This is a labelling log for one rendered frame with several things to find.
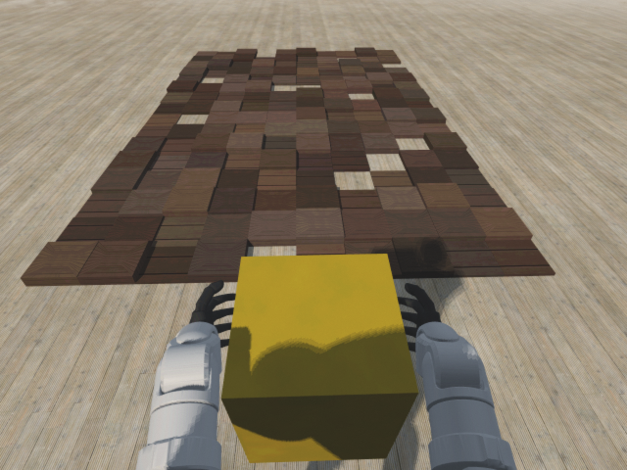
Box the robot left hand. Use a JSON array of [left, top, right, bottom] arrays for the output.
[[189, 280, 236, 348]]

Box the right robot forearm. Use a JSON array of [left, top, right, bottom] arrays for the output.
[[415, 322, 517, 470]]

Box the carton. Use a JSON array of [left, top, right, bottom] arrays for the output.
[[221, 254, 418, 463]]

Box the left robot forearm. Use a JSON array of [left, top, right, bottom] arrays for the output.
[[136, 322, 222, 470]]

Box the robot right hand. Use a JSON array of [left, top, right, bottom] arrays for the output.
[[397, 283, 441, 352]]

